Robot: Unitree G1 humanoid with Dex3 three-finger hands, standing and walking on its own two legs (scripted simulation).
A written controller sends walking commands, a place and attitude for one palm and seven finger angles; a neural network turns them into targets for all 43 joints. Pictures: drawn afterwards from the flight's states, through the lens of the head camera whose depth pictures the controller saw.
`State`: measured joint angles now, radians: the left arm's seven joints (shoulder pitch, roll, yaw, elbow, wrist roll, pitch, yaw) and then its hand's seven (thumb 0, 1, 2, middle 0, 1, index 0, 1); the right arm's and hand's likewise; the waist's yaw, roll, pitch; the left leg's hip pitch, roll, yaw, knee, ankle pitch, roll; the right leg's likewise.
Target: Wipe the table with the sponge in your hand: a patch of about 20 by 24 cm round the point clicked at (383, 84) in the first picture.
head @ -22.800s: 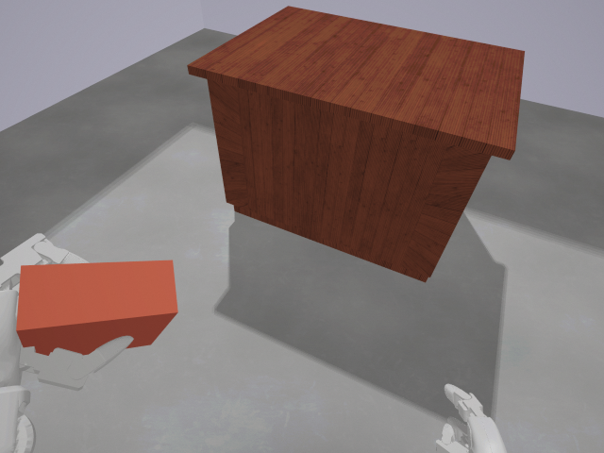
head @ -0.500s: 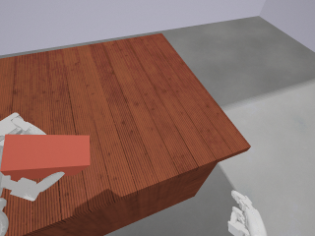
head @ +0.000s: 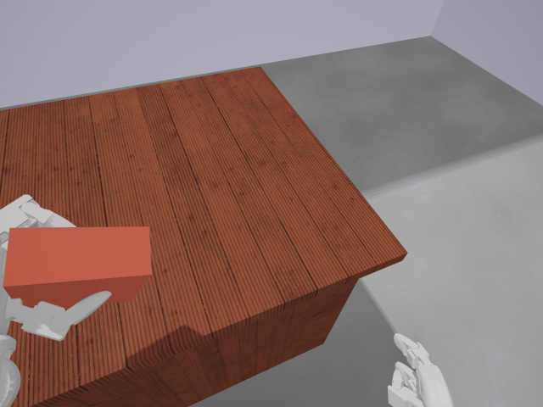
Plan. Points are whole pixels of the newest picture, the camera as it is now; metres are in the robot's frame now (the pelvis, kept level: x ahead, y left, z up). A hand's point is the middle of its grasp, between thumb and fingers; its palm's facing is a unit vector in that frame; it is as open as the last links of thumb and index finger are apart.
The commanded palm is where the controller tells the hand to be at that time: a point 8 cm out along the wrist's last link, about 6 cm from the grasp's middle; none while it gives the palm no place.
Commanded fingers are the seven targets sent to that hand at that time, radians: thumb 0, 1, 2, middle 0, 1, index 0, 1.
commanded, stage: shuffle to correct the standing spot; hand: left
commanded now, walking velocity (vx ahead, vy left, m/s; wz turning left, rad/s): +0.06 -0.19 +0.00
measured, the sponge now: (102, 270) +0.23 +0.22 +0.13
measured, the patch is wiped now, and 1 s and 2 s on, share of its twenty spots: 0.00 0.00 0.00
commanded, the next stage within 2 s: come to a stop and stand still in 0.64 s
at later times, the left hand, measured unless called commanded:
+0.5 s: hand (122, 263) +0.24 +0.19 +0.15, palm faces +0.33 -0.86 -0.38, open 9.6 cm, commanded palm +0.18 +0.23 +0.17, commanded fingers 0.00 0.10 1.30 -1.20 -1.60 -1.20 -1.60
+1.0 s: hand (76, 233) +0.25 +0.24 +0.18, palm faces +0.46 -0.75 -0.46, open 9.6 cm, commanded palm +0.16 +0.23 +0.17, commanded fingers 0.00 0.10 1.30 -1.20 -1.60 -1.20 -1.60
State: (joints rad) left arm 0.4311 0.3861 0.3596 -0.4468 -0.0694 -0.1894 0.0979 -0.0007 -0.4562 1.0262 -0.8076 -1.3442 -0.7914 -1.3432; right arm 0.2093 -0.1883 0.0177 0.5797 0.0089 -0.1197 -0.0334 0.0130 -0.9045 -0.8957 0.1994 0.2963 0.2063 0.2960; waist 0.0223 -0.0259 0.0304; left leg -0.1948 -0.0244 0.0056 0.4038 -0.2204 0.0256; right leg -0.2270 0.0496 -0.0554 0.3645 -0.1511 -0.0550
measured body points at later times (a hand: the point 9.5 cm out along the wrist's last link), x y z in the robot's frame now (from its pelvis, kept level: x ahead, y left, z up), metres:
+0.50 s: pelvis +0.02 -0.05 -0.01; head +0.04 -0.04 +0.44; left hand +0.21 +0.24 +0.17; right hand +0.19 -0.29 -0.09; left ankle +0.00 +0.10 -0.74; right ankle +0.03 -0.08 -0.74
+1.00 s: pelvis +0.00 -0.05 -0.01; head +0.04 -0.05 +0.44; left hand +0.22 +0.28 +0.20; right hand +0.18 -0.28 -0.09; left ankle +0.00 +0.10 -0.74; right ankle +0.04 -0.12 -0.73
